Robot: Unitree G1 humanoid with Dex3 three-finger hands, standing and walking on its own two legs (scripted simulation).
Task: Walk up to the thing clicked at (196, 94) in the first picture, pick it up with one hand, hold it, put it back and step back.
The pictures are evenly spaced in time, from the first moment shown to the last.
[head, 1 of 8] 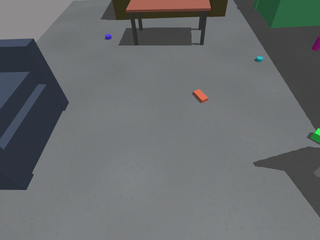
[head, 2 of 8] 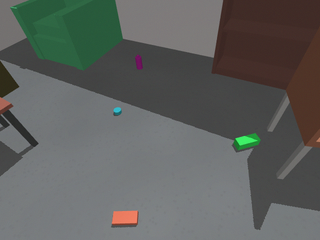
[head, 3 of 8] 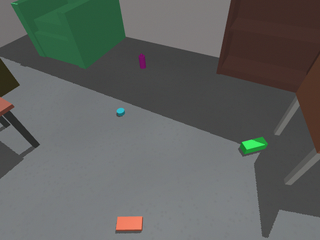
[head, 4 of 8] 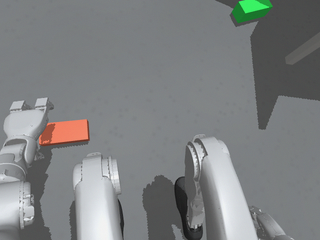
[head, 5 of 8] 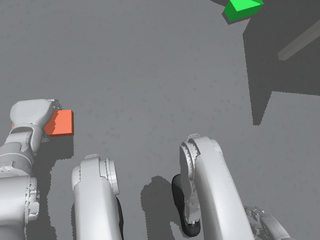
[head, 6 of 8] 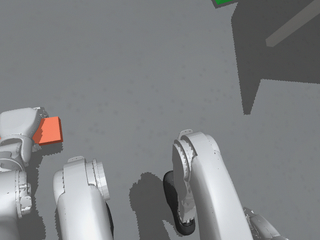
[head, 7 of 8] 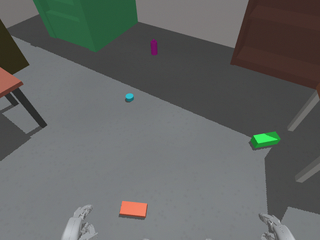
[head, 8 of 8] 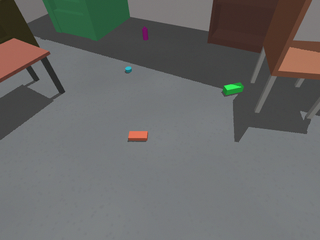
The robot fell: no
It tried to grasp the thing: yes
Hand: left
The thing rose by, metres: 0.69
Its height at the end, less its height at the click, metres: +0.00
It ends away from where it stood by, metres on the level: 0.00
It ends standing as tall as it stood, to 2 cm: yes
